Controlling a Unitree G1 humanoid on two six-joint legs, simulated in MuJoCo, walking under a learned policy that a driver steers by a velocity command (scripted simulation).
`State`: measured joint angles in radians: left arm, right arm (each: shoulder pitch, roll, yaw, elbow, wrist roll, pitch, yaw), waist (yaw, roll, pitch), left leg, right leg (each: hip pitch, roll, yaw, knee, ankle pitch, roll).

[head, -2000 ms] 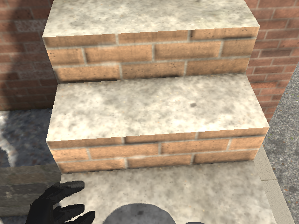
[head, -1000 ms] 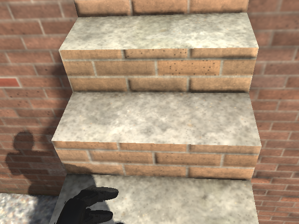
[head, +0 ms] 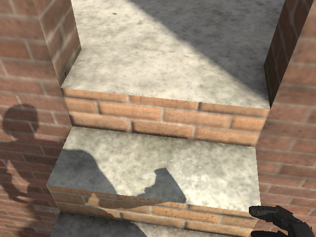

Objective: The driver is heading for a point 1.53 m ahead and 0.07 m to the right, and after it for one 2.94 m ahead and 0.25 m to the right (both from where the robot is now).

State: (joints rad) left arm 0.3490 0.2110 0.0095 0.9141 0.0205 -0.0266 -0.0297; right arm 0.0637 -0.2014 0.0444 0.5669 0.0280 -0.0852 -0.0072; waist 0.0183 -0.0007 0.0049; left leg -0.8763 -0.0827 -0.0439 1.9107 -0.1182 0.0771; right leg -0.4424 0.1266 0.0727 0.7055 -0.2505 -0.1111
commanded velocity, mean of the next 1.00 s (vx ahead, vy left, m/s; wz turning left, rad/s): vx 0.01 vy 0.00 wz -0.21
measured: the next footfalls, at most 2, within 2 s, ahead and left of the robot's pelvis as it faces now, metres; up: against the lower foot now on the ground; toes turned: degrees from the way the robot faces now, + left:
left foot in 0.22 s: +0.14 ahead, +0.15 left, +0.00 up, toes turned -8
right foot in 0.66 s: +0.09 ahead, -0.05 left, +0.00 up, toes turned -21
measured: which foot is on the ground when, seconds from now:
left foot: up 0.00-0.20, down 0.22-0.84, up 0.86-1.00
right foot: down 0.00-0.26, up 0.28-0.64, down 0.66-1.00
